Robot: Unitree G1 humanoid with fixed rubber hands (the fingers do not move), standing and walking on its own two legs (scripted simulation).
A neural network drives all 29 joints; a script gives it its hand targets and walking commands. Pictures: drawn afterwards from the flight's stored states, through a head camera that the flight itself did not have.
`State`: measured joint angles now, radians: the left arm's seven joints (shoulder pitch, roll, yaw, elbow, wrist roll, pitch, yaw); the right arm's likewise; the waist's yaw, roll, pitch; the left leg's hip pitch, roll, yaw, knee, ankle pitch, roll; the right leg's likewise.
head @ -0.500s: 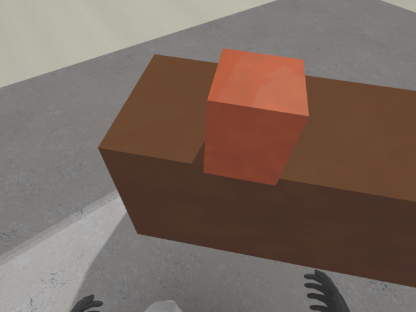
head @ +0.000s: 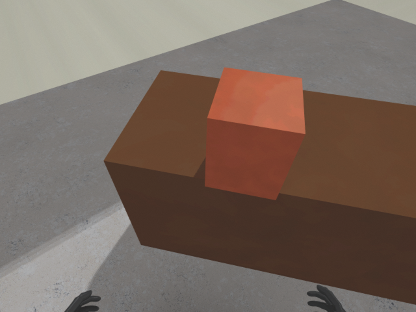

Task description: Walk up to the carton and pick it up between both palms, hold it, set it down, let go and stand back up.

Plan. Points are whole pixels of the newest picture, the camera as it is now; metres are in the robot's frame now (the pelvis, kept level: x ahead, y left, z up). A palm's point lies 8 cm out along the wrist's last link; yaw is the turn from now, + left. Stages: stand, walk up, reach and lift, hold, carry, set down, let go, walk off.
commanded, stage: walk up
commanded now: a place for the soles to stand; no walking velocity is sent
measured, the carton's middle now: (250, 135) +0.54 -0.10 +0.01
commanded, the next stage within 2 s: none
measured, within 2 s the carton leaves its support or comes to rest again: neither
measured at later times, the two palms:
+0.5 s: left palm out of the picture +0.11 +0.23 -0.10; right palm out of the picture +0.07 -0.34 -0.10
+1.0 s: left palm (119, 275) +0.22 +0.20 -0.12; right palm (353, 256) +0.27 -0.33 -0.10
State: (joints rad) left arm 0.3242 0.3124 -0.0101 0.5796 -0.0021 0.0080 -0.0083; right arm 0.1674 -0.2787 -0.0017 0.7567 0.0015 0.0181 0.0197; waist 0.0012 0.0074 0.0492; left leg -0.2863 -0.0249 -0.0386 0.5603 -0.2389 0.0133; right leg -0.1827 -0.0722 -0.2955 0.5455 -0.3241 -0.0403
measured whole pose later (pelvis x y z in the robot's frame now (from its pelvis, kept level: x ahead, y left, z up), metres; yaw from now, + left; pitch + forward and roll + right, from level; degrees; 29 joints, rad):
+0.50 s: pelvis +0.03 -0.05 -0.01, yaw -3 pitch -2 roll +1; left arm 0.44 0.33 0.08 0.59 0.03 0.00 -0.06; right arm 0.34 -0.30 -0.08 0.73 -0.06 -0.01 0.00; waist -0.04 -0.05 0.05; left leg -0.25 0.03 -0.02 0.65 -0.37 0.03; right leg -0.41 -0.10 0.01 0.73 -0.37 -0.01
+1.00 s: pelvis +0.14 -0.07 -0.02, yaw -7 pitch -3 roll +0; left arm 0.41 0.30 0.04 0.61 0.01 0.02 0.02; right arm 0.16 -0.26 -0.01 0.62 -0.02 0.01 0.00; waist 0.03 -0.03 0.10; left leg -0.39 0.06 0.12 0.75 -0.30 0.03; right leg -0.34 -0.01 0.05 0.88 -0.55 0.02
